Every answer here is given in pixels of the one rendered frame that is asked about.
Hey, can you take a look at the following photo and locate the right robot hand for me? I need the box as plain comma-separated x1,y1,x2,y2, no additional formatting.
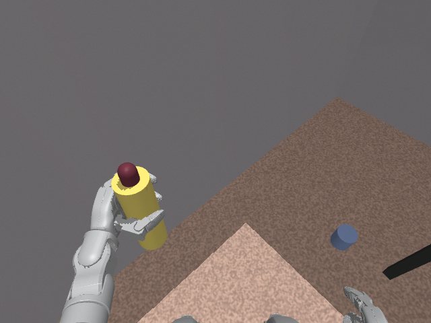
343,286,388,323

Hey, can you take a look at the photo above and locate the left robot hand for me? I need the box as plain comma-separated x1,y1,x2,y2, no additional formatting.
90,173,165,241

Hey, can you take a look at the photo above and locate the left robot arm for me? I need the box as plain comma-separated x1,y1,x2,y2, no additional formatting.
59,229,119,323

